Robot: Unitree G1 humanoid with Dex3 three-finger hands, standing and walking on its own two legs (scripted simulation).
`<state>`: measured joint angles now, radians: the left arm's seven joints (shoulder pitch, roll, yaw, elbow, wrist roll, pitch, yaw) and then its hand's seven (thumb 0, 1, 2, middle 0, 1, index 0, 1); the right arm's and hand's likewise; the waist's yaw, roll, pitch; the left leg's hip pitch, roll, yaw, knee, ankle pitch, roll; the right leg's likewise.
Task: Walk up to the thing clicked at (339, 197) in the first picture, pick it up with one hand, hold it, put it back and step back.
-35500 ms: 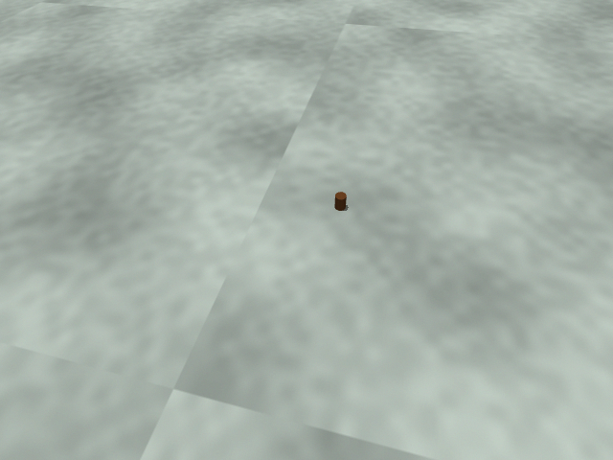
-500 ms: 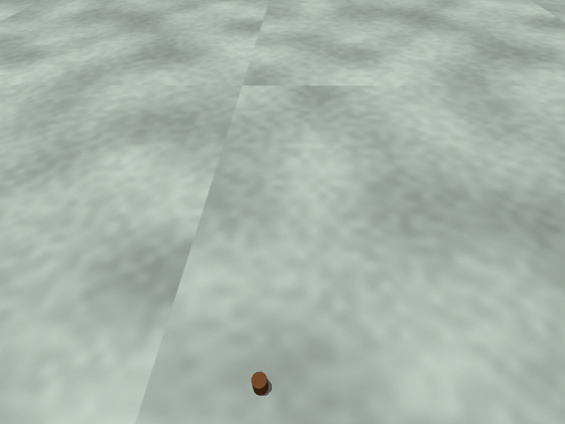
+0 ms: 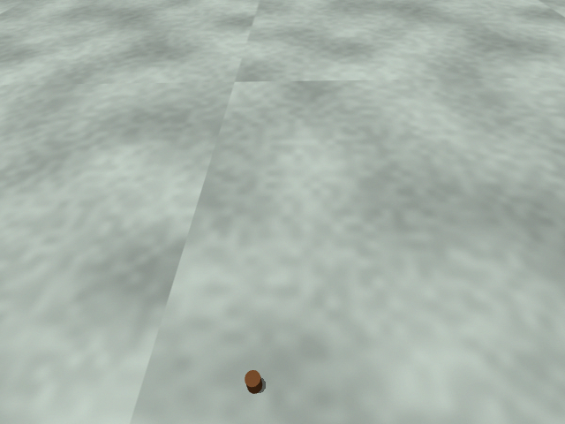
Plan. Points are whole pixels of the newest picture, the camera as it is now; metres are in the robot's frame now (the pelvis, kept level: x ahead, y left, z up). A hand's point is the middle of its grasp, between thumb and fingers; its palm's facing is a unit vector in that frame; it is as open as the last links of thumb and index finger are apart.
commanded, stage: stand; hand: left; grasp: from above
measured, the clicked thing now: (253, 382) +0.41 +0.16 -0.74
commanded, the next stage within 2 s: step back in 1.28 s
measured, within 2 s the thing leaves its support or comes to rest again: neither
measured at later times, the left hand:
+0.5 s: hand out of the picture +0.07 +0.22 -0.16, palm faces +0.01 -0.96 -0.29, open 7.4 cm
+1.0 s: hand out of the picture +0.07 +0.24 -0.16, palm faces +0.00 -0.95 -0.32, open 7.4 cm
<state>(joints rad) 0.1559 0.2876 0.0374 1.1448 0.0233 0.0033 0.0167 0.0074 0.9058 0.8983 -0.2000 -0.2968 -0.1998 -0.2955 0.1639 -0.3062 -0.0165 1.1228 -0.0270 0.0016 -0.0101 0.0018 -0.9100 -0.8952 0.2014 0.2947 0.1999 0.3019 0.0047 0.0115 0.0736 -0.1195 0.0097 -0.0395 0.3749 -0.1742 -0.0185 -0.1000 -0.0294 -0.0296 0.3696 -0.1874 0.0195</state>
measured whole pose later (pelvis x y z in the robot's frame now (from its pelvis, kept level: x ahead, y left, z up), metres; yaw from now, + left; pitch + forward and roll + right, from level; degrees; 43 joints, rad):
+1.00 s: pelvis +0.01 +0.00 +0.00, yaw -1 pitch -4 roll +0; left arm 0.15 0.30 0.03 1.14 0.02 0.00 0.01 0.01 0.91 0.90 -0.20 -0.30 -0.20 -0.30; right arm 0.15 -0.31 -0.01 1.14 -0.02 -0.01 -0.01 0.00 -0.91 -0.90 0.20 0.29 0.20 0.30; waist 0.00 0.00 0.07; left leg -0.11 0.01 -0.03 0.34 -0.17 -0.02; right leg -0.10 -0.03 -0.02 0.36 -0.19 0.02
